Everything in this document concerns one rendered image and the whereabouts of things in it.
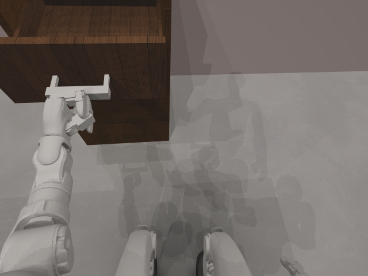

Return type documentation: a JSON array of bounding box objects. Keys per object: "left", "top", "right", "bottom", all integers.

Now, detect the cabinet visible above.
[{"left": 0, "top": 0, "right": 171, "bottom": 145}]

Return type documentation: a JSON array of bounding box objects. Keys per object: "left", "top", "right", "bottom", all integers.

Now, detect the robot right thigh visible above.
[{"left": 204, "top": 232, "right": 252, "bottom": 276}]

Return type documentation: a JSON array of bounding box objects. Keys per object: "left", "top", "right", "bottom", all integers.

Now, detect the handle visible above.
[{"left": 45, "top": 74, "right": 111, "bottom": 100}]

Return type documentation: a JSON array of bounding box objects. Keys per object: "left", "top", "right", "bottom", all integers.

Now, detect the left robot hand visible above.
[{"left": 43, "top": 88, "right": 95, "bottom": 142}]

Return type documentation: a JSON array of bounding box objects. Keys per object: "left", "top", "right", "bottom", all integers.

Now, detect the right robot hand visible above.
[{"left": 280, "top": 256, "right": 310, "bottom": 276}]

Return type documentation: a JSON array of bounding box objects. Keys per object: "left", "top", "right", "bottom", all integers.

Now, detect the drawer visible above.
[{"left": 0, "top": 0, "right": 166, "bottom": 104}]

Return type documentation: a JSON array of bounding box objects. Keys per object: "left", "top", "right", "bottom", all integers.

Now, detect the left robot forearm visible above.
[{"left": 0, "top": 135, "right": 73, "bottom": 273}]

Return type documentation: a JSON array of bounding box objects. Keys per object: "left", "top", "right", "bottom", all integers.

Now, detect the left robot upper arm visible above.
[{"left": 0, "top": 224, "right": 74, "bottom": 276}]

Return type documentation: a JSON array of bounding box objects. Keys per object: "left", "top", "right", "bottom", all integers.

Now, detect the robot thigh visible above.
[
  {"left": 115, "top": 229, "right": 156, "bottom": 276},
  {"left": 204, "top": 232, "right": 252, "bottom": 276}
]

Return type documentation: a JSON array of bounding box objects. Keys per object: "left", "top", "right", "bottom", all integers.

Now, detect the robot left thigh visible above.
[{"left": 115, "top": 229, "right": 156, "bottom": 276}]

